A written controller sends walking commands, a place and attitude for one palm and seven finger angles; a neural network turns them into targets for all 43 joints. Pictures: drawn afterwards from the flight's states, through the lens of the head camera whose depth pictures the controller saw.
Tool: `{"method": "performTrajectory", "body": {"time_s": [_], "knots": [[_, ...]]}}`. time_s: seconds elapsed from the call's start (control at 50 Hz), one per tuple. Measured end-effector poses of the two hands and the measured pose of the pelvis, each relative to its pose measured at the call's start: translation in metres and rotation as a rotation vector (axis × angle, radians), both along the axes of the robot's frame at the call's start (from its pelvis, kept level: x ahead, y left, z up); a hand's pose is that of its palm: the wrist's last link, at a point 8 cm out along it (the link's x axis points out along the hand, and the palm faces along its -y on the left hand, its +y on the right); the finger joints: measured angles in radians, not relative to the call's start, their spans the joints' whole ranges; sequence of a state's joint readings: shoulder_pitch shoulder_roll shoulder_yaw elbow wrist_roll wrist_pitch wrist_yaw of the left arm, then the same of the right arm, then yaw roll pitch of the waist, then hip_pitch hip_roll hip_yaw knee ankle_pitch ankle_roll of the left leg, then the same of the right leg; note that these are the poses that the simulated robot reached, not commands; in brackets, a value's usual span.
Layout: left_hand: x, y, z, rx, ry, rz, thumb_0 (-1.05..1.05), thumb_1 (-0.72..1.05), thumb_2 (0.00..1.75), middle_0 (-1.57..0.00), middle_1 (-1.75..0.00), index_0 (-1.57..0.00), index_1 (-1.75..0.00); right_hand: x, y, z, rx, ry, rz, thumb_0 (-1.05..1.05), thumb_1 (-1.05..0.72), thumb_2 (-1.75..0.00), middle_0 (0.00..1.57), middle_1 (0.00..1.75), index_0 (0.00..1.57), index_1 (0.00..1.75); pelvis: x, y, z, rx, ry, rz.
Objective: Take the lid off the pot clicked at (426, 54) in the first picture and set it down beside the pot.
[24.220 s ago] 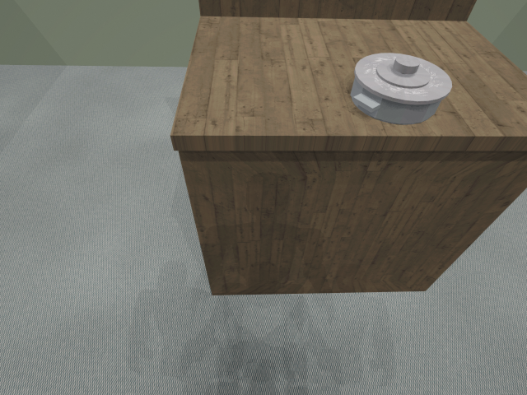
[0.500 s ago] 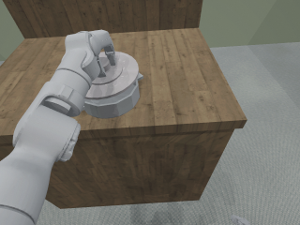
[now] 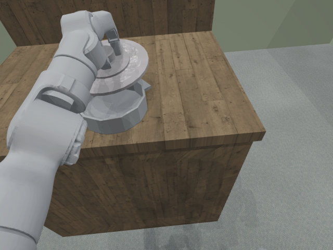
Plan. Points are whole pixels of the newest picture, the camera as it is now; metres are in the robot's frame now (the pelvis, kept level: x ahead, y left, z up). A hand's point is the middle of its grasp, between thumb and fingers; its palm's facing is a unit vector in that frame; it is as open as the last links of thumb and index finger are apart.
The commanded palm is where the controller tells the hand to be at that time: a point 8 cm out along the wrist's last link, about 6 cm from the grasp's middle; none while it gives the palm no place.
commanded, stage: lift the lid straight up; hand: left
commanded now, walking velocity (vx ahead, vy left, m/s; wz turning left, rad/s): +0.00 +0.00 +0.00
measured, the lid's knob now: (103, 54) +0.50 +0.12 +0.24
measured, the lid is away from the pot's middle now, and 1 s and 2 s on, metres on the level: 0.02 0.01 0.14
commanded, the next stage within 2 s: move the lid sideways beside the pot in 0.78 s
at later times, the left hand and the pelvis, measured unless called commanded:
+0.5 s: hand (91, 36) +0.47 +0.13 +0.30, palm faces -0.20 -0.13 -0.97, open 7.8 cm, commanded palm +0.46 +0.13 +0.37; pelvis +0.00 +0.01 +0.00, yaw +1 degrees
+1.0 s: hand (85, 33) +0.47 +0.14 +0.31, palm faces -0.18 -0.12 -0.98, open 7.8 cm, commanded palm +0.46 +0.15 +0.38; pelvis -0.01 +0.01 +0.00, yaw +0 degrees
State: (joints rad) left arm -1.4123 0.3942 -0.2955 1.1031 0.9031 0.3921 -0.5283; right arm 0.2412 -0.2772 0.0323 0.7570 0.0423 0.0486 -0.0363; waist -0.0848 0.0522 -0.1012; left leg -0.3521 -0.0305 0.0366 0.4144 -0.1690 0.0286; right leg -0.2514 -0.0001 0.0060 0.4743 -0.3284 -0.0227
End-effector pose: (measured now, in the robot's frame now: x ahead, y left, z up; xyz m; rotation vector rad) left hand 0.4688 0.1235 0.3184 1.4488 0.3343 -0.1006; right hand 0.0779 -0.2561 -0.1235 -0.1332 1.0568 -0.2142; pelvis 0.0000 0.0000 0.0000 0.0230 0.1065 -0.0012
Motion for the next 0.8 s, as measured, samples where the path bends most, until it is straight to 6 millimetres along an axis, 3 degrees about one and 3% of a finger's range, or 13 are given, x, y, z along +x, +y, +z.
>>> {"method": "performTrajectory", "body": {"time_s": [0.26, 0.52, 0.68, 0.8], "knots": [[0.004, 0.01, 0.019, -0.014, -0.035, 0.014, 0.02, 0.15, 0.85, -0.6, -0.98, -0.67, -0.99, 0.014, -0.003, 0.004, -0.011, -0.023, 0.012, 0.01, -0.91, -0.9, 0.2, 0.3, 0.2, 0.3, 0.005, 0.001, 0.0, -0.001, 0.01, 0.002], [-0.007, 0.008, 0.04, 0.003, -0.069, 0.031, 0.02, 0.15, 0.85, -0.6, -0.98, -0.68, -0.99, 0.035, 0.012, 0.006, 0.016, -0.064, 0.059, 0.01, -0.91, -0.9, 0.2, 0.3, 0.2, 0.3, 0.001, 0.006, 0.0, -0.003, 0.008, 0.017], [-0.012, 0.01, 0.059, -0.023, -0.1, 0.058, 0.02, 0.15, 0.85, -0.61, -0.98, -0.68, -0.99, 0.03, 0.017, 0.005, 0.023, -0.069, 0.054, 0.0, -0.91, -0.9, 0.2, 0.3, 0.2, 0.3, -0.002, 0.008, 0.0, -0.003, 0.009, 0.011], [-0.013, 0.021, 0.056, -0.018, -0.083, 0.123, 0.02, 0.15, 0.85, -0.6, -0.98, -0.68, -0.99, 0.013, 0.013, 0.003, 0.014, -0.018, 0.038, 0.0, -0.91, -0.9, 0.2, 0.3, 0.2, 0.3, -0.004, 0.008, 0.001, -0.005, 0.007, 0.011]]}}
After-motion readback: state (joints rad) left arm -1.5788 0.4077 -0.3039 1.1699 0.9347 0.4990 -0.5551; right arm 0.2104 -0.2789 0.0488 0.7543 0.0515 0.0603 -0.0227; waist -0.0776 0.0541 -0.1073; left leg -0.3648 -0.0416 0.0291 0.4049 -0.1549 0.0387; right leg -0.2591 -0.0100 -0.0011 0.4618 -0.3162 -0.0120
